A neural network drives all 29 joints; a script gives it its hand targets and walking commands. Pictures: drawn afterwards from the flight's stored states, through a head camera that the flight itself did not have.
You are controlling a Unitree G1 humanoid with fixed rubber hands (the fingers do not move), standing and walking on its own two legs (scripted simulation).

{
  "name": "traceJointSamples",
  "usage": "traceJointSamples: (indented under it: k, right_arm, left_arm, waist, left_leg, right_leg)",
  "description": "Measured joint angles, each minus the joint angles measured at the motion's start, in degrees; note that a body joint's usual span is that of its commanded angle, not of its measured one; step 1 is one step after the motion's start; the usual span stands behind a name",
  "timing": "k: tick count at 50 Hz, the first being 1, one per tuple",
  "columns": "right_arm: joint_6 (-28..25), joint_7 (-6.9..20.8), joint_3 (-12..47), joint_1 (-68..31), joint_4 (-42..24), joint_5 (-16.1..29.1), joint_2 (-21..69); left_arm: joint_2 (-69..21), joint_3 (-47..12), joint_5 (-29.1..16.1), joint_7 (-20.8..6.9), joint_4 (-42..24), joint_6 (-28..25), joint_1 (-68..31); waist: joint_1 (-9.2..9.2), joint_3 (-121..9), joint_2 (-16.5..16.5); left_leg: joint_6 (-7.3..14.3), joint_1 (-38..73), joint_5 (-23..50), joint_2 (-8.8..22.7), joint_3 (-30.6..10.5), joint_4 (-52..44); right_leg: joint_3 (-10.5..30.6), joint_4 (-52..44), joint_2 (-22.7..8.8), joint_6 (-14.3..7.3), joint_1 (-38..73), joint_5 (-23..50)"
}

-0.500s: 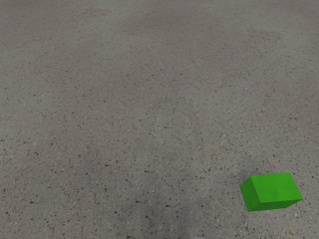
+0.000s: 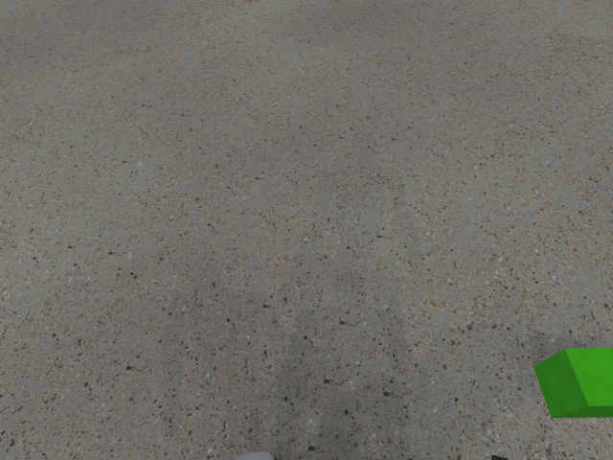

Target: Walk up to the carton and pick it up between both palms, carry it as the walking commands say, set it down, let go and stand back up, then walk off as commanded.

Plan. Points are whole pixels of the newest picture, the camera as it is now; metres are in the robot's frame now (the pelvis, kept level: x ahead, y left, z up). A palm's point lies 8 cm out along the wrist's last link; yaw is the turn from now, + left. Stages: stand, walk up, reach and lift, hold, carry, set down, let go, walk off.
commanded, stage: walk off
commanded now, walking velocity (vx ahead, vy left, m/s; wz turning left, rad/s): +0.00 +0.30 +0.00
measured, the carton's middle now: (599, 383) +0.39 -0.76 -0.67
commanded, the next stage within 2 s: stand in 1.96 s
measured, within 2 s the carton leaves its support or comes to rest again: neither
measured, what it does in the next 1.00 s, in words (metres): steps to the left: right foot, then left foot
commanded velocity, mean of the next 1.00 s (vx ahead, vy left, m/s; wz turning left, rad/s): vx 0.00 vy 0.30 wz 0.00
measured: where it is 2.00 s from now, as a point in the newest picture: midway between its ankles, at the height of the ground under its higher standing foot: outside the picture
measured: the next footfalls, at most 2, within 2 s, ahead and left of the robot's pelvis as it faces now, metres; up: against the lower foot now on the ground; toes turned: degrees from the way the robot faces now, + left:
right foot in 0.30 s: +0.06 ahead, +0.01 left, +0.00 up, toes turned -12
left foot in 0.76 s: +0.08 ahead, +0.36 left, +0.00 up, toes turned +6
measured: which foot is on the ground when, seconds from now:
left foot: down 0.00-0.32, up 0.34-0.74, down 0.76-1.00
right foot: down 0.00-0.00, up 0.02-0.28, down 0.30-0.76, up 0.78-1.00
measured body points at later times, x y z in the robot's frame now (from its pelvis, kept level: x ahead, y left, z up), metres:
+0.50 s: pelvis +0.02 +0.11 +0.01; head +0.04 +0.06 +0.46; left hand +0.03 +0.36 -0.12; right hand +0.06 -0.12 -0.16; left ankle +0.01 +0.27 -0.63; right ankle +0.02 +0.02 -0.73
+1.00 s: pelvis +0.02 +0.25 +0.00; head +0.05 +0.26 +0.45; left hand +0.05 +0.52 -0.15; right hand +0.09 +0.02 -0.15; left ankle +0.04 +0.36 -0.73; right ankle +0.01 +0.19 -0.70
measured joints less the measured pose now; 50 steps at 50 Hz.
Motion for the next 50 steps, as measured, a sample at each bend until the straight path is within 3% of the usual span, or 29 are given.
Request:
traceJointSamples:
  k: [3, 5, 7, 9, 13, 15, 16, 19, 22, 25, 28, 32, 37, 38, 39, 41, 44, 47, 50]
  right_arm:
    - [-1.1, -0.6, 0.5, -1.7, 0.2, -0.2, 1.7]
    - [-1.2, -1.5, 1.3, -2.2, -0.1, -0.3, 3.0]
    - [-1.1, -2.2, 1.9, -2.0, -0.1, -0.3, 3.8]
    - [-1.3, -2.9, 2.3, -1.5, 0.3, -0.3, 4.1]
    - [-1.1, -3.9, 2.7, -0.1, 2.0, -0.4, 3.7]
    - [-0.7, -3.8, 2.7, 0.9, 3.0, 0.1, 3.2]
    - [-0.4, -3.8, 2.6, 1.3, 3.7, 0.5, 2.5]
    - [0.9, -3.2, 2.0, 3.1, 4.9, 0.6, 2.2]
    - [1.3, -2.1, 1.2, 3.2, 4.8, -0.1, 2.0]
    - [1.2, -1.1, 0.3, 2.8, 4.2, -0.2, 1.4]
    - [1.3, -0.8, -0.3, 2.7, 3.6, 0.1, 0.6]
    - [1.7, -0.3, 0.0, 2.2, 3.0, 0.5, 0.2]
    - [0.7, 0.3, 0.1, 1.3, 2.2, 0.1, 0.1]
    - [-0.1, 0.2, -0.1, 1.1, 2.2, -0.2, 0.2]
    - [-0.5, 0.1, 0.0, 0.5, 2.4, -0.4, 0.9]
    - [-1.1, -0.5, 0.5, -0.3, 2.1, -0.6, 2.1]
    - [-1.3, -1.8, 1.5, -0.3, 1.7, -0.6, 3.4]
    - [-1.3, -2.8, 2.2, 0.2, 2.0, -0.4, 3.8]
    - [-1.0, -3.5, 2.6, 0.6, 2.5, -0.5, 3.6]
  left_arm:
    - [2.4, 0.7, -0.6, 0.3, 0.0, 2.2, -1.8]
    - [3.4, 0.7, -1.2, 0.5, -0.6, 2.8, -3.2]
    - [3.8, 0.5, -1.2, 0.5, -0.8, 2.3, -4.6]
    - [3.7, 0.1, -1.1, 0.5, -1.1, 1.7, -5.9]
    - [2.1, -1.4, -1.5, 0.9, -1.9, 0.9, -8.3]
    - [0.8, -2.3, -1.7, 1.2, -2.3, 0.3, -8.8]
    - [-0.4, -2.6, -1.4, 1.3, -2.2, -0.2, -8.9]
    - [-1.8, -3.3, -0.4, 1.1, -2.9, -0.6, -7.8]
    - [-2.2, -3.4, -0.5, 1.3, -2.4, -0.6, -5.9]
    - [-2.3, -3.1, -1.0, 0.7, -1.3, -0.6, -4.1]
    - [-2.2, -2.6, -0.9, 0.2, -0.8, -0.9, -3.0]
    - [-1.6, -1.6, -0.4, -0.2, -0.6, -1.3, -2.4]
    - [0.3, 0.0, -0.1, -0.3, -0.7, 0.0, -2.5]
    - [0.9, 0.1, 0.0, -0.4, -0.7, 0.2, -2.4]
    - [1.8, 0.4, 0.1, -0.4, -0.6, 0.7, -2.8]
    - [3.1, 0.5, -0.7, 0.3, -0.6, 2.0, -3.3]
    - [4.1, 0.3, -1.4, 0.5, -0.8, 2.5, -4.2]
    - [4.2, -0.1, -1.1, 0.5, -1.0, 1.9, -5.6]
    - [3.1, -1.2, -1.4, 0.8, -1.5, 1.3, -6.8]
  waist:
    - [-0.60, 0.6, -3.0]
    - [-1.31, 0.4, -4.4]
    - [-2.22, -0.3, -4.9]
    - [-2.91, -1.2, -4.8]
    - [-3.65, -2.2, -3.7]
    - [-3.44, -2.7, -2.7]
    - [-3.23, -2.7, -0.9]
    - [-3.00, -3.5, 1.7]
    - [-2.62, -2.6, 2.4]
    - [-2.95, -1.4, 2.6]
    - [-2.95, -0.4, 2.5]
    - [-1.92, 0.5, 1.7]
    - [-0.47, 0.2, 0.5]
    - [-0.60, 0.0, 0.0]
    - [-0.56, 0.3, -1.4]
    - [-0.99, 0.4, -2.7]
    - [-2.28, -0.6, -4.0]
    - [-3.11, -1.8, -4.3]
    - [-3.60, -2.5, -3.7]
  left_leg:
    - [1.6, -1.5, -4.7, -1.4, 1.3, 4.1]
    - [3.6, -1.4, -4.4, -2.2, 2.0, 4.0]
    - [4.8, -0.5, -3.3, -3.2, 2.7, 2.4]
    - [5.5, 0.6, -3.1, -4.2, 3.2, 1.3]
    - [7.0, 2.3, -4.1, -6.6, 4.7, 1.2]
    - [7.7, 2.7, -5.1, -7.9, 5.7, 2.3]
    - [7.8, 2.6, -6.1, -7.6, 5.7, 3.7]
    - [4.4, -2.9, -14.9, -8.0, 1.6, 18.3]
    - [2.0, -9.0, -11.3, -7.6, -3.5, 33.0]
    - [0.1, -11.9, -6.9, -5.9, -7.4, 37.8]
    - [-1.7, -11.7, -4.7, -3.4, -8.9, 34.0]
    - [-2.5, -8.0, -5.5, 0.0, -6.2, 20.7]
    - [-0.7, 0.4, -4.4, 0.3, -1.0, 1.5]
    - [0.2, 1.3, -0.7, -0.3, -0.6, -1.2]
    - [1.0, 0.7, -0.1, -1.0, 0.0, 0.2]
    - [2.3, -0.2, -2.1, -1.2, 0.7, 2.5]
    - [3.7, 0.6, -2.4, -2.2, 1.6, 1.0]
    - [4.8, 1.2, -2.1, -3.7, 2.4, 0.3]
    - [5.9, 1.2, -2.9, -5.5, 3.3, 1.3]
  right_leg:
    - [5.6, 19.5, 2.0, -3.0, -7.8, -14.6]
    - [6.7, 29.1, 5.0, -4.3, -11.9, -15.7]
    - [4.5, 32.8, 6.6, -4.6, -13.8, -14.0]
    - [1.6, 31.2, 7.5, -4.8, -13.6, -13.3]
    - [-1.7, 17.3, 8.6, -6.5, -8.8, -11.4]
    - [-2.4, 7.7, 8.6, -7.5, -4.9, -5.0]
    - [-3.0, 4.8, 9.1, -9.1, -3.5, -0.5]
    - [-3.9, 3.4, 8.7, -10.4, -1.9, -0.6]
    - [-3.4, -0.7, 7.6, -9.1, 0.2, 1.1]
    - [-2.7, -3.6, 6.1, -7.8, 1.3, 3.2]
    - [-2.2, -5.1, 4.3, -6.3, 1.7, 4.3]
    - [-1.7, -5.5, 2.3, -4.2, 1.3, 5.2]
    - [-0.8, -1.8, 0.7, -0.8, -1.7, 4.1]
    - [-0.5, 0.7, 0.1, -1.2, -3.2, 2.9]
    - [1.4, 5.9, -0.1, -1.9, -5.4, -3.1]
    - [4.6, 19.2, 2.6, -3.5, -10.3, -12.9]
    - [5.0, 30.5, 6.2, -4.7, -14.4, -13.5]
    - [1.9, 29.9, 7.7, -5.2, -14.0, -11.9]
    - [-1.0, 19.6, 8.4, -6.4, -10.0, -10.7]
